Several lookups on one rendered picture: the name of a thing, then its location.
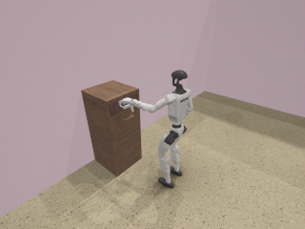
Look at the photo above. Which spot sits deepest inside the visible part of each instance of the robot left forearm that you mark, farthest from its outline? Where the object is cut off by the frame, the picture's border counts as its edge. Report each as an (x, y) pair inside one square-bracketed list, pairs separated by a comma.
[(141, 105)]

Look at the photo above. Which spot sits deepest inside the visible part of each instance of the right robot upper arm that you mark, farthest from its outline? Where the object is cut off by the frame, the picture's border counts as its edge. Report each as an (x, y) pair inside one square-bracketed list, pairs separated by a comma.
[(190, 102)]

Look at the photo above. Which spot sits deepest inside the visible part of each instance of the drawer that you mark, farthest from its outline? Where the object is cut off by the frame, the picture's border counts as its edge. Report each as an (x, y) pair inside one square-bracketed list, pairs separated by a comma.
[(116, 109)]

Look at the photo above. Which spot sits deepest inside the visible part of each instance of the right robot foot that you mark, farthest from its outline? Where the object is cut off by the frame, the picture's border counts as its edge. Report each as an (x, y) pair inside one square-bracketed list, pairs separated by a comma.
[(173, 170)]

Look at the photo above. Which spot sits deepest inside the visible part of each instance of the humanoid robot head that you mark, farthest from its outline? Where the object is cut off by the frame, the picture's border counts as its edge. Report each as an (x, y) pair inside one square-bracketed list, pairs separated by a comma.
[(179, 75)]

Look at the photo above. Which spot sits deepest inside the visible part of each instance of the cabinet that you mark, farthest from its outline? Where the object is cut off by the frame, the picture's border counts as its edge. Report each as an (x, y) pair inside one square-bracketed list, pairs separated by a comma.
[(116, 144)]

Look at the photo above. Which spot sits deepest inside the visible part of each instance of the left robot hand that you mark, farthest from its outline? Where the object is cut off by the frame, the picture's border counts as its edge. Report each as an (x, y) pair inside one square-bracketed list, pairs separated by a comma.
[(126, 101)]

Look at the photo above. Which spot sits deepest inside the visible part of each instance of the handle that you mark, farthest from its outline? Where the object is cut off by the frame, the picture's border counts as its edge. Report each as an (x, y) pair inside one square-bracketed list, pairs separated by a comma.
[(126, 106), (128, 118)]

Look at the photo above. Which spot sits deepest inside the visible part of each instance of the left robot upper arm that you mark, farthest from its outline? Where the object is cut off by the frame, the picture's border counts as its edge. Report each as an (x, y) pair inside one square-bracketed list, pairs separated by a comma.
[(166, 100)]

